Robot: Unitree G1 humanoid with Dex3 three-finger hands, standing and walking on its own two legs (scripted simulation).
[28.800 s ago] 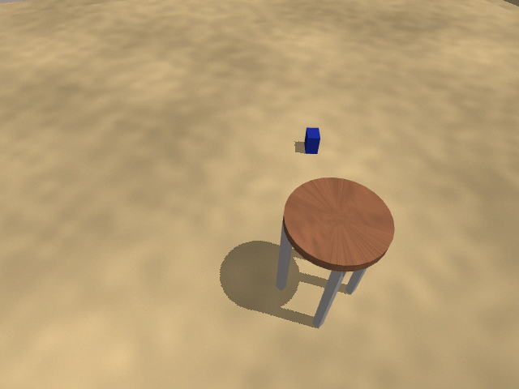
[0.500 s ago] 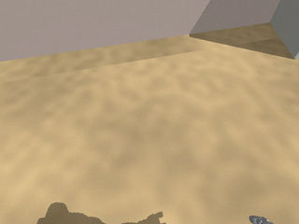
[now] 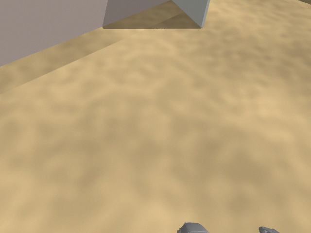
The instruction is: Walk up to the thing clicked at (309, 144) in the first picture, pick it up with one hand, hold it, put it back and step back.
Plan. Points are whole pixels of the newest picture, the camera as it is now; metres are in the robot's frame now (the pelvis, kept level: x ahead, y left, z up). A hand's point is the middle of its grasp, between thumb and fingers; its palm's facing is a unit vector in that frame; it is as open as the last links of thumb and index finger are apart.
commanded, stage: walk up
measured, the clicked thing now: out of the picture -0.29 -1.36 -0.72
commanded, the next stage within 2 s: none
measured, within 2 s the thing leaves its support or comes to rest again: neither
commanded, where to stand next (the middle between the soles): +0.10 -0.04 m, yaw -115 degrees
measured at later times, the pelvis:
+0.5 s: pelvis +0.05 +0.01 -0.02, yaw -29 degrees
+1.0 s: pelvis +0.06 +0.02 -0.03, yaw -60 degrees
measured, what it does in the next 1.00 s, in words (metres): steps on the spot, turning right: right foot, then left foot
